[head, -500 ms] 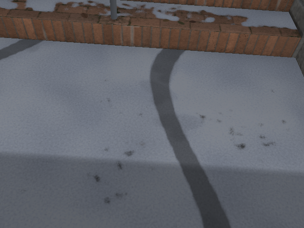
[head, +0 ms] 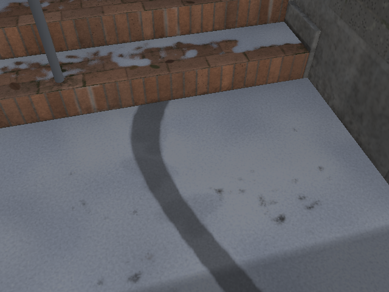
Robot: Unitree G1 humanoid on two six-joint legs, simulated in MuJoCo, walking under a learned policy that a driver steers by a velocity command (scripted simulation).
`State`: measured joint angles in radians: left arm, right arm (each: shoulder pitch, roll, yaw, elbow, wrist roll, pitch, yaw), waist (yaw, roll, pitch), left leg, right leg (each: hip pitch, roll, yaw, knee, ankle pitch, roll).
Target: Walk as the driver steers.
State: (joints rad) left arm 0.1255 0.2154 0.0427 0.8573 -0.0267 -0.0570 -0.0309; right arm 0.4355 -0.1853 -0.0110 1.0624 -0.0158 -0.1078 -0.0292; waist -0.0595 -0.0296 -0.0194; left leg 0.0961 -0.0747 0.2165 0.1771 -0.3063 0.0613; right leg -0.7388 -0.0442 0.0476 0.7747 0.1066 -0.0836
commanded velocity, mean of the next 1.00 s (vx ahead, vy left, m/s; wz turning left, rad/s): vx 0.50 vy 0.00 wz -0.27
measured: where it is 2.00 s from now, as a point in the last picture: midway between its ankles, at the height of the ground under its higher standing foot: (222, 155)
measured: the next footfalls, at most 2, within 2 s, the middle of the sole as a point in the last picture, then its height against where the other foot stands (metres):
right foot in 0.16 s outside the picture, level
left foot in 0.64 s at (176, 281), level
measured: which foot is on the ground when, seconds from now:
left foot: down 0.00-0.16, up 0.18-0.62, down 0.64-1.00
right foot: up 0.00-0.14, down 0.16-0.66, up 0.68-1.00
